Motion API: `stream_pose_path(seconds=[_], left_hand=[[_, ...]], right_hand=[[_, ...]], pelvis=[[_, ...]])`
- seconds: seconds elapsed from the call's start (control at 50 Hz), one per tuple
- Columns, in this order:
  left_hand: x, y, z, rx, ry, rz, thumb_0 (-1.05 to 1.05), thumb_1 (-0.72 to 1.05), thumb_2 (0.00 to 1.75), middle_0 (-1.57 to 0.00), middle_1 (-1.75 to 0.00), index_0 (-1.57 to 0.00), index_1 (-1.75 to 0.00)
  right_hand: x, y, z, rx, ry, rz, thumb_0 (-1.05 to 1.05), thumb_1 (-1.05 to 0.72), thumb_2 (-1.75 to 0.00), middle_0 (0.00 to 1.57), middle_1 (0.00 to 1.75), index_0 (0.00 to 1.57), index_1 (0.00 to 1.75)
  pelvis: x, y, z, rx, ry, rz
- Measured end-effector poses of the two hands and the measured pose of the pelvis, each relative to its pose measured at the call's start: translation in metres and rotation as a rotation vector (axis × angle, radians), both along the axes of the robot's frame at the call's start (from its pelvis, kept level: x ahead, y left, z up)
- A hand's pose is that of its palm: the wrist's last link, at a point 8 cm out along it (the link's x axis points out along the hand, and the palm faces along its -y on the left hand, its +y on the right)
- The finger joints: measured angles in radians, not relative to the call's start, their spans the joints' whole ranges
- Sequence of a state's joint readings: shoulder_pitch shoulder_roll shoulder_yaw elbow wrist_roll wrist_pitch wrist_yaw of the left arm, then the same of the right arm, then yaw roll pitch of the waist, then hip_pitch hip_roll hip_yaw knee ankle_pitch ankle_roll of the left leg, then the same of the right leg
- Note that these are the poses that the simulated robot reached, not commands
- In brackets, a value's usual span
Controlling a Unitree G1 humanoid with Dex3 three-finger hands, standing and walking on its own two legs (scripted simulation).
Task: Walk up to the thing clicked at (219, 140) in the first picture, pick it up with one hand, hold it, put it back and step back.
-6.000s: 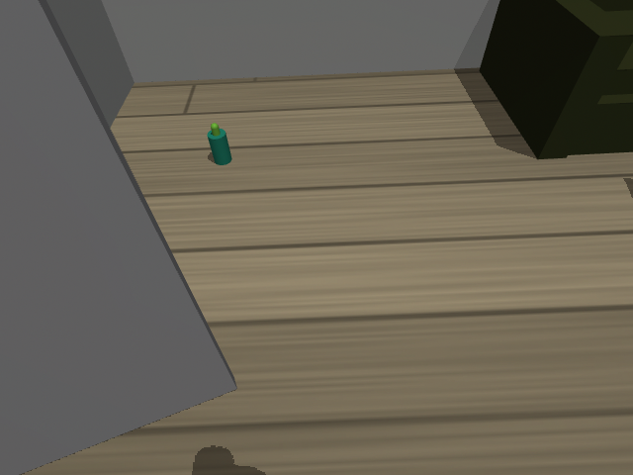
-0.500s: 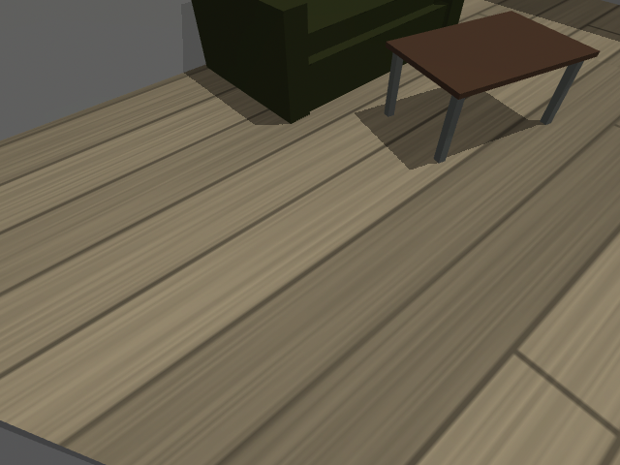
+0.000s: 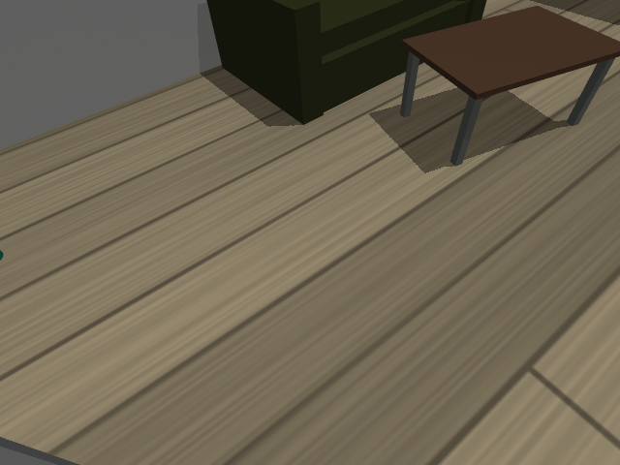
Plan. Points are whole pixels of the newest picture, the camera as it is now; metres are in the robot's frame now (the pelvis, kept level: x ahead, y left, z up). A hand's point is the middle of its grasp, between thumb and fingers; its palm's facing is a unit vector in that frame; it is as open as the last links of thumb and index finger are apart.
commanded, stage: walk up
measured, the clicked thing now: out of the picture +1.03 +1.42 -0.66
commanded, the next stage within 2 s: stand in 1.82 s
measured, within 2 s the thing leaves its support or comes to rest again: neither
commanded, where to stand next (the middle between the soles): +0.23 +0.02 m, yaw +9 degrees
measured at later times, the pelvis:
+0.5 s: pelvis +0.15 +0.00 -0.01, yaw +6 degrees
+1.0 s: pelvis +0.17 -0.01 -0.01, yaw +11 degrees
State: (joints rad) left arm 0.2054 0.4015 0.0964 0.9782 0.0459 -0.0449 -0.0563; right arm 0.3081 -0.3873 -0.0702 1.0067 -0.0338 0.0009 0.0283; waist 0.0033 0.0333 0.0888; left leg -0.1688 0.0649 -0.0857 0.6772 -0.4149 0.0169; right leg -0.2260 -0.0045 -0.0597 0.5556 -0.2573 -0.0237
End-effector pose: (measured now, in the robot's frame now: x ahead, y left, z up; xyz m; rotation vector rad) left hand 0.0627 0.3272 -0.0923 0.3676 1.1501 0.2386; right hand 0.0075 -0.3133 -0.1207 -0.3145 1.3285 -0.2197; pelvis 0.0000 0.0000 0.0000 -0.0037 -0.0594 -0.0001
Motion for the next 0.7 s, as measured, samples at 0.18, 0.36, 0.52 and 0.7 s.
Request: stream_pose_path(seconds=[0.18,0.36,0.52,0.7], left_hand=[[-0.007,-0.028,0.009,-0.023,0.059,0.088,0.01,0.91,0.9,-0.2,-0.3,-0.21,-0.3],[0.037,-0.028,-0.022,-0.07,0.06,0.114,0.01,0.9,0.9,-0.2,-0.3,-0.21,-0.3],[0.101,-0.023,-0.032,-0.096,0.033,0.109,0.01,0.91,0.9,-0.2,-0.3,-0.21,-0.3],[0.131,-0.024,-0.019,-0.015,0.0,0.114,0.01,0.91,0.9,-0.2,-0.3,-0.21,-0.3]], right_hand=[[0.091,-0.019,0.017,0.004,-0.072,0.098,0.01,-0.9,-0.9,0.21,0.3,0.2,0.3],[0.207,0.004,0.019,-0.007,-0.145,0.215,0.01,-0.9,-0.9,0.21,0.3,0.2,0.3],[0.283,0.034,0.032,-0.011,-0.294,0.243,0.0,-0.9,-0.9,0.21,0.3,0.21,0.3],[0.314,0.015,0.018,0.006,-0.277,0.267,0.0,-0.9,-0.9,0.21,0.3,0.21,0.3]], pelvis=[[0.053,-0.016,0.012,-0.005,0.004,0.03],[0.113,-0.008,-0.004,-0.023,0.005,0.084],[0.151,0.003,-0.004,-0.014,-0.008,0.109],[0.174,-0.016,-0.01,0.005,0.003,0.118]])
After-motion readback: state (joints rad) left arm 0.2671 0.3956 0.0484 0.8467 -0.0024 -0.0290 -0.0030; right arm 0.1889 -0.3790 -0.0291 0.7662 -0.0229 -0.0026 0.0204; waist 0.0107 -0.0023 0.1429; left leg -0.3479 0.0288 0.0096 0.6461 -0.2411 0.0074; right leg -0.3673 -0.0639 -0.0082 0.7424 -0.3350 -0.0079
